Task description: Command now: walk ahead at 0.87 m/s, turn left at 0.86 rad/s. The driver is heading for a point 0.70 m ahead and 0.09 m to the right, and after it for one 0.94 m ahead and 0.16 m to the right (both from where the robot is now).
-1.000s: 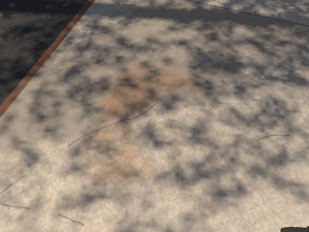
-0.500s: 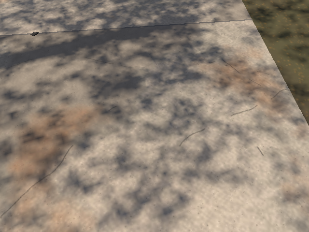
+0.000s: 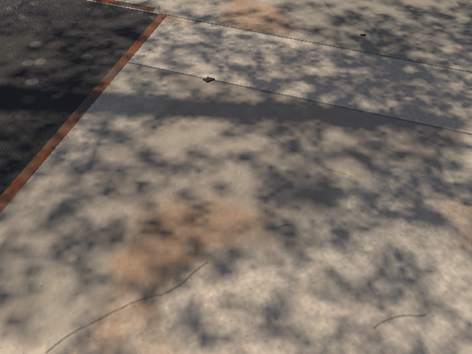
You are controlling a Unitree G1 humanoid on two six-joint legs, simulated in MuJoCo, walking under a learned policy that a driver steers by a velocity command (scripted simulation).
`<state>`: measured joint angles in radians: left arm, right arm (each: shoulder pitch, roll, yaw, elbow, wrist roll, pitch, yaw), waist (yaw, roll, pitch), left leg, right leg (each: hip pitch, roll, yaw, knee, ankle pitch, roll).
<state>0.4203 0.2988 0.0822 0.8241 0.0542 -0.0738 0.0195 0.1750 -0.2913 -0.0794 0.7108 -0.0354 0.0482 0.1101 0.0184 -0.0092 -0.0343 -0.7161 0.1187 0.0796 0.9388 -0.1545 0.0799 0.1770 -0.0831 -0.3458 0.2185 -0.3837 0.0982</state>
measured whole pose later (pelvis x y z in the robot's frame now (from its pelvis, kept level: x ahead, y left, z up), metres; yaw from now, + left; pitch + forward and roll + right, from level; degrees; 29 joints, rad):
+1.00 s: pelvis +0.85 +0.08 -0.01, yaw -31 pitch +3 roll +1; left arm 0.44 0.35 0.11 0.88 0.00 -0.08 -0.02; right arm -0.04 -0.26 0.04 0.59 -0.04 -0.10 -0.01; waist 0.13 -0.01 0.03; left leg -0.52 0.03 -0.07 0.54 -0.07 -0.05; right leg -0.02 0.16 0.29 0.72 -0.51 -0.13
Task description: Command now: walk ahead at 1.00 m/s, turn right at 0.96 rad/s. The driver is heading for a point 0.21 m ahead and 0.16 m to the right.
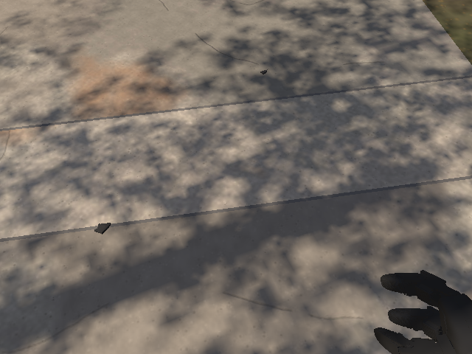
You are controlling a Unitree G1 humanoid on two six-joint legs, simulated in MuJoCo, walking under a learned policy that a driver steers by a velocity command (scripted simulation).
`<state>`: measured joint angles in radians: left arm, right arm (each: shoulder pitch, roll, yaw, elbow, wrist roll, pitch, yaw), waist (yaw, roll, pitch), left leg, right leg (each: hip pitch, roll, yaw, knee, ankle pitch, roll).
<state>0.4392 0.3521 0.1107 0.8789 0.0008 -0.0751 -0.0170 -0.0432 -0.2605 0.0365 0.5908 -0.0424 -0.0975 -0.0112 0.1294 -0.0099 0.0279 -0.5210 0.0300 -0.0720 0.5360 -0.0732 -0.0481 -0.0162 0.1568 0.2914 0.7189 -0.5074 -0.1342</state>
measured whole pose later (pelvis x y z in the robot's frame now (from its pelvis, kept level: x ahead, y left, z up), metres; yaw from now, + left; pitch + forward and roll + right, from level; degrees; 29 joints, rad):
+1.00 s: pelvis +0.40 +0.03 +0.02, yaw -15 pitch -1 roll +0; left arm 0.20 0.22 0.04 0.87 0.01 0.01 0.02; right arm 0.19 -0.22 -0.01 0.83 -0.01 -0.03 -0.03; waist 0.01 0.01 0.02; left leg -0.25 0.01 0.00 0.56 -0.30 -0.01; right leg -0.29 0.03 0.07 0.54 -0.24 0.01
